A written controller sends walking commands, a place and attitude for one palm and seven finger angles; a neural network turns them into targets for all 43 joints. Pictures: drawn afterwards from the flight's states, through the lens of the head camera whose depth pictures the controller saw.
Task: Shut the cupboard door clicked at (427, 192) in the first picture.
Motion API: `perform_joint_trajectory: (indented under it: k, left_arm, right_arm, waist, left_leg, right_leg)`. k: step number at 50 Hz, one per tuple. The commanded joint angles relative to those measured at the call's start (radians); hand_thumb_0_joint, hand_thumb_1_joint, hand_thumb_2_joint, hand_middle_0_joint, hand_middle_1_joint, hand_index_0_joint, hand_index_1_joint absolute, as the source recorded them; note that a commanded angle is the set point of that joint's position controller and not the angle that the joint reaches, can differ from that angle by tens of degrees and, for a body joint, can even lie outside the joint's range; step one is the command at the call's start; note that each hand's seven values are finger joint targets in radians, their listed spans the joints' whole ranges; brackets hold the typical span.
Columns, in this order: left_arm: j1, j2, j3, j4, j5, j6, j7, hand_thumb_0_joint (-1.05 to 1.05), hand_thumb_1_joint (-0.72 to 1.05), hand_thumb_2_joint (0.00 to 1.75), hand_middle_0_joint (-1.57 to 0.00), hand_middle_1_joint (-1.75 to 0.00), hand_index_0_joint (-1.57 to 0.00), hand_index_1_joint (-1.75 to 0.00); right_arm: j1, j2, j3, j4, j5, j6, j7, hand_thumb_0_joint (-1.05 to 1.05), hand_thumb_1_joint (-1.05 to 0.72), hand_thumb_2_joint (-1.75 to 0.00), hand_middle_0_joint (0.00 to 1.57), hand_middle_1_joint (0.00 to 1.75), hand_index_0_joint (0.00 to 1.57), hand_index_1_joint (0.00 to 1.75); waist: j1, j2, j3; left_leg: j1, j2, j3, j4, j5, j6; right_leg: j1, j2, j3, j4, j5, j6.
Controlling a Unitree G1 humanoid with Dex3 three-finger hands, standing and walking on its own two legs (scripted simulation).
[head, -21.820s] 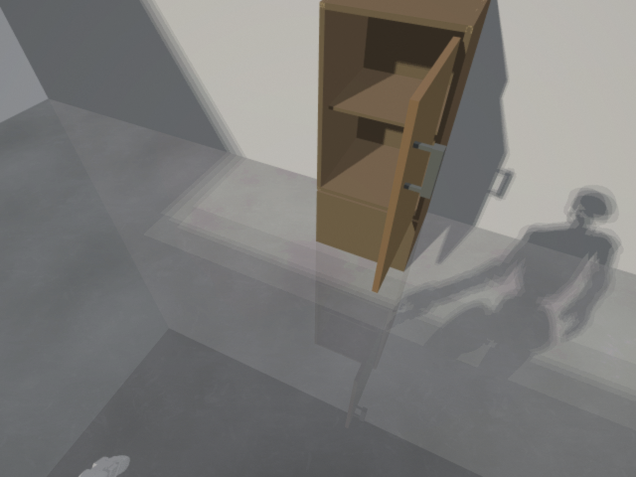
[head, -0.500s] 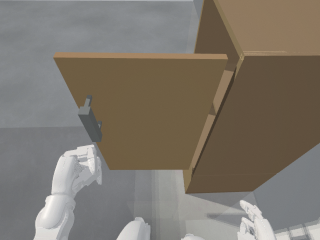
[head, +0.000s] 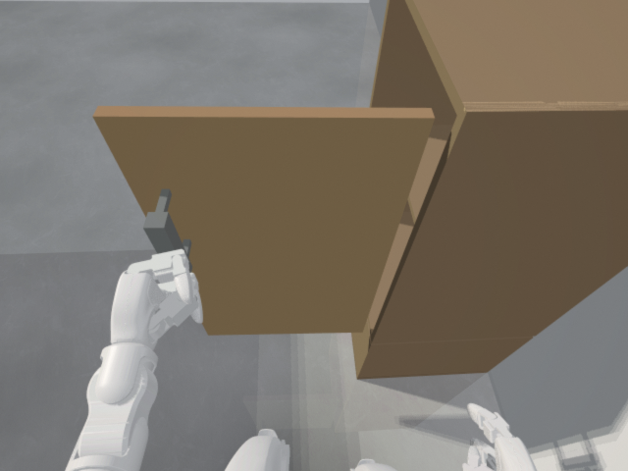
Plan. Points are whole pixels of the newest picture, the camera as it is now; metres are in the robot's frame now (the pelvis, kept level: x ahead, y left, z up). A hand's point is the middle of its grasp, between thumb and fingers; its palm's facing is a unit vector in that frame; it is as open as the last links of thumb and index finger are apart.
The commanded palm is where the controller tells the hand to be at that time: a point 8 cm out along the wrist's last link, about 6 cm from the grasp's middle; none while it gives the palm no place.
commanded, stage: bring the fist close to the handle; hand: left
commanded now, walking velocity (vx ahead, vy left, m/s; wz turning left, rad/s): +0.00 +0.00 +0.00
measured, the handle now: (173, 236) +0.40 +0.21 +0.05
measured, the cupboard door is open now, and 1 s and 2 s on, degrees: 88 79 65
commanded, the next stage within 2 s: push the door shut along its arc in 0.24 s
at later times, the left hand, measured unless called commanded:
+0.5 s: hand (190, 300) +0.31 +0.17 +0.04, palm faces +0.01 -1.00 -0.03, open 3.1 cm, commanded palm +0.30 +0.22 +0.05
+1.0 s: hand (207, 254) +0.38 +0.16 +0.05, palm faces -0.12 -0.99 -0.04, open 3.1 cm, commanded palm +0.37 +0.20 +0.05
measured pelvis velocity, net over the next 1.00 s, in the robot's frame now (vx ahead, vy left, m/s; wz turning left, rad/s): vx -0.01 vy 0.02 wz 0.01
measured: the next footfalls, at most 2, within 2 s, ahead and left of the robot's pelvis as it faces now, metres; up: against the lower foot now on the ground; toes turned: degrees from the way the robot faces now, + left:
none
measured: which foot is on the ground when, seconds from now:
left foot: down 0.00-1.00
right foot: down 0.00-1.00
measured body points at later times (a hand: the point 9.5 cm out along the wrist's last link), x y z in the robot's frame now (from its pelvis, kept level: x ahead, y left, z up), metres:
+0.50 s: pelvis -0.01 +0.01 +0.00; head +0.05 +0.02 +0.45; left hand +0.30 +0.22 +0.05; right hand +0.15 -0.23 -0.09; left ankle +0.05 +0.08 -0.66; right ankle -0.03 -0.10 -0.66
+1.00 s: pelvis -0.01 +0.02 +0.00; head +0.06 +0.03 +0.44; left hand +0.38 +0.22 +0.05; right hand +0.10 -0.24 -0.11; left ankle +0.05 +0.08 -0.66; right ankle -0.03 -0.10 -0.66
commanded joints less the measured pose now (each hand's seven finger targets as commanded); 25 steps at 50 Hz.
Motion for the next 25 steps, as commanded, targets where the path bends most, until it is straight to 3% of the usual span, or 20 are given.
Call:
perform_joint_trajectory:
  k: [1, 6, 9, 12, 14, 18, 19, 20, 21, 23, 25]
  left_arm:
    - [-0.112, 0.096, 0.038, -0.164, -0.010, -0.052, -0.016, 0.00, 0.90, 0.90, -1.30, -1.50, -1.30, -1.50]
    - [-0.215, 0.104, 0.050, -0.180, -0.026, -0.073, -0.018, 0.00, 0.90, 0.90, -1.30, -1.50, -1.30, -1.50]
    - [-0.248, 0.142, 0.079, -0.206, -0.023, -0.112, -0.009, 0.00, 0.90, 0.90, -1.30, -1.50, -1.30, -1.50]
    - [-0.259, 0.112, 0.049, -0.196, -0.018, -0.128, -0.013, 0.00, 0.90, 0.90, -1.30, -1.50, -1.30, -1.50]
    - [-0.215, 0.122, 0.050, -0.176, -0.012, -0.116, -0.021, 0.00, 0.90, 0.90, -1.30, -1.50, -1.30, -1.50]
    - [-0.184, 0.102, 0.037, -0.129, -0.024, -0.061, -0.037, 0.00, 0.90, 0.90, -1.30, -1.50, -1.30, -1.50]
    - [-0.205, 0.143, 0.070, -0.106, -0.020, -0.052, -0.038, 0.00, 0.90, 0.90, -1.30, -1.50, -1.30, -1.50]
    - [-0.260, 0.121, 0.044, -0.114, -0.019, -0.049, -0.043, 0.00, 0.90, 0.90, -1.30, -1.50, -1.30, -1.50]
    - [-0.291, 0.137, 0.060, -0.116, -0.017, -0.053, -0.042, 0.00, 0.90, 0.90, -1.30, -1.50, -1.30, -1.50]
    - [-0.363, 0.124, 0.044, -0.128, -0.017, -0.068, -0.045, 0.00, 0.90, 0.90, -1.30, -1.50, -1.30, -1.50]
    - [-0.409, 0.150, 0.060, -0.121, -0.012, -0.087, -0.043, 0.00, 0.90, 0.90, -1.30, -1.50, -1.30, -1.50]
  right_arm:
    - [-0.030, -0.134, -0.052, -0.148, 0.007, -0.037, -0.001, 0.00, -0.90, -0.90, 0.20, 0.30, 0.20, 0.30]
    - [-0.040, -0.136, -0.052, -0.142, 0.008, -0.036, -0.013, 0.00, -0.90, -0.90, 0.20, 0.30, 0.20, 0.30]
    - [-0.043, -0.140, -0.054, -0.130, 0.003, -0.046, -0.018, 0.00, -0.90, -0.90, 0.20, 0.30, 0.20, 0.30]
    - [-0.045, -0.138, -0.053, -0.120, 0.002, -0.054, -0.014, 0.00, -0.90, -0.90, 0.20, 0.30, 0.20, 0.30]
    - [-0.035, -0.147, -0.056, -0.121, 0.003, -0.053, -0.012, 0.00, -0.90, -0.90, 0.20, 0.30, 0.20, 0.30]
    - [-0.038, -0.144, -0.053, -0.132, 0.012, -0.042, -0.012, 0.00, -0.90, -0.90, 0.20, 0.30, 0.20, 0.30]
    - [-0.028, -0.151, -0.053, -0.128, 0.013, -0.037, -0.016, 0.00, -0.90, -0.90, 0.20, 0.30, 0.20, 0.30]
    - [-0.034, -0.146, -0.050, -0.129, 0.013, -0.036, -0.017, 0.00, -0.90, -0.90, 0.20, 0.30, 0.20, 0.30]
    - [-0.031, -0.147, -0.052, -0.126, 0.013, -0.035, -0.019, 0.00, -0.90, -0.90, 0.20, 0.30, 0.20, 0.30]
    - [-0.033, -0.145, -0.050, -0.124, 0.012, -0.040, -0.021, 0.00, -0.90, -0.90, 0.20, 0.30, 0.20, 0.30]
    - [-0.032, -0.148, -0.049, -0.115, 0.011, -0.045, -0.023, 0.00, -0.90, -0.90, 0.20, 0.30, 0.20, 0.30]
  waist:
    - [-0.003, -0.024, -0.246]
    - [-0.018, -0.039, -0.219]
    - [-0.015, -0.007, -0.252]
    - [-0.018, 0.031, -0.281]
    - [-0.013, 0.032, -0.299]
    - [-0.011, -0.004, -0.251]
    - [-0.013, -0.030, -0.241]
    - [-0.026, -0.027, -0.231]
    - [-0.024, -0.033, -0.234]
    - [-0.032, -0.006, -0.240]
    - [-0.034, 0.017, -0.257]
  left_leg:
    - [0.298, 0.018, -0.059, -0.144, 0.244, -0.016]
    - [0.276, 0.018, -0.063, -0.142, 0.186, -0.014]
    - [0.292, 0.019, -0.068, -0.127, 0.193, -0.013]
    - [0.326, 0.021, -0.078, -0.130, 0.196, -0.019]
    - [0.344, 0.025, -0.084, -0.134, 0.210, -0.020]
    - [0.319, 0.021, -0.076, -0.159, 0.181, -0.020]
    - [0.297, 0.023, -0.079, -0.159, 0.171, -0.018]
    - [0.298, 0.021, -0.077, -0.157, 0.170, -0.015]
    - [0.298, 0.022, -0.080, -0.156, 0.171, -0.017]
    - [0.323, 0.024, -0.088, -0.153, 0.171, -0.019]
    - [0.340, 0.027, -0.092, -0.147, 0.173, -0.021]
  right_leg:
    - [0.040, -0.035, 0.047, -0.171, 0.373, 0.028]
    - [0.016, -0.037, 0.053, -0.184, 0.305, 0.029]
    - [0.003, -0.033, 0.056, -0.168, 0.297, 0.024]
    - [-0.024, -0.032, 0.044, -0.156, 0.284, 0.020]
    - [-0.024, -0.028, 0.038, -0.153, 0.288, 0.019]
    - [0.000, -0.030, 0.037, -0.182, 0.281, 0.022]
    - [0.001, -0.027, 0.040, -0.182, 0.271, 0.023]
    - [-0.007, -0.031, 0.041, -0.185, 0.274, 0.025]
    - [-0.007, -0.031, 0.040, -0.180, 0.272, 0.022]
    - [-0.033, -0.030, 0.033, -0.172, 0.261, 0.019]
    - [-0.049, -0.030, 0.035, -0.167, 0.252, 0.016]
